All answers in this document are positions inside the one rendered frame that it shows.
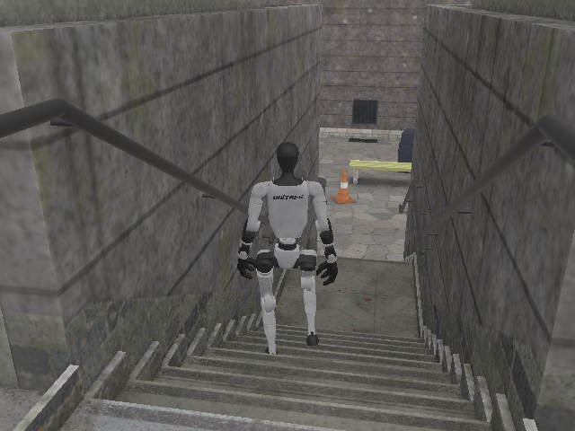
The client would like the right robot forearm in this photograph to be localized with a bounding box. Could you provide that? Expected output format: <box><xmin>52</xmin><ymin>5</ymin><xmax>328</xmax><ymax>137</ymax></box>
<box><xmin>320</xmin><ymin>218</ymin><xmax>337</xmax><ymax>263</ymax></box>

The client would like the left robot upper arm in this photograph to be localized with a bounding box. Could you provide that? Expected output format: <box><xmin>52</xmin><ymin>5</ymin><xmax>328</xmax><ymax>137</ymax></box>
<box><xmin>246</xmin><ymin>181</ymin><xmax>270</xmax><ymax>232</ymax></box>

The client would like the left robot forearm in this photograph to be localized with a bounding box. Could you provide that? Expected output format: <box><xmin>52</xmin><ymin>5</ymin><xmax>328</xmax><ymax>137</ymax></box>
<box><xmin>238</xmin><ymin>218</ymin><xmax>255</xmax><ymax>259</ymax></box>

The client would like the robot head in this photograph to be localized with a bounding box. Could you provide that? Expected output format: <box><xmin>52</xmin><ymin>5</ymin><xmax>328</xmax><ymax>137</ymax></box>
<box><xmin>272</xmin><ymin>142</ymin><xmax>303</xmax><ymax>186</ymax></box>

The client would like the right robot upper arm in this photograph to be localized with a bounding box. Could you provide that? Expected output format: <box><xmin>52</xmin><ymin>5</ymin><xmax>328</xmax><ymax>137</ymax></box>
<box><xmin>306</xmin><ymin>180</ymin><xmax>330</xmax><ymax>232</ymax></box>

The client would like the robot torso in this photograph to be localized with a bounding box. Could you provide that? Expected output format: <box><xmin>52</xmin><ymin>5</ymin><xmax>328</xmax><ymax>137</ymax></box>
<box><xmin>267</xmin><ymin>177</ymin><xmax>309</xmax><ymax>269</ymax></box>

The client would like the robot left hand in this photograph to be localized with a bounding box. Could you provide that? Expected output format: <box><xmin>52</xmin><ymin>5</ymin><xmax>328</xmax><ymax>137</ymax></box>
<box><xmin>237</xmin><ymin>257</ymin><xmax>257</xmax><ymax>279</ymax></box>

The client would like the robot right hand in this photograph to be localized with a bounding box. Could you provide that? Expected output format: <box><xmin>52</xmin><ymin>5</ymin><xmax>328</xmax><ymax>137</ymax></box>
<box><xmin>316</xmin><ymin>260</ymin><xmax>338</xmax><ymax>286</ymax></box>

